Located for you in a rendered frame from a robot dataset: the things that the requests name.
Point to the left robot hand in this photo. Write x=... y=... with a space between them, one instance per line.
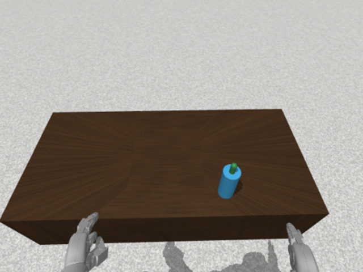
x=78 y=250

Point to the bottle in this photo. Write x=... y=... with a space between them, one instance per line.
x=229 y=179

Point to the right robot hand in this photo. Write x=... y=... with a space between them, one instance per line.
x=301 y=256

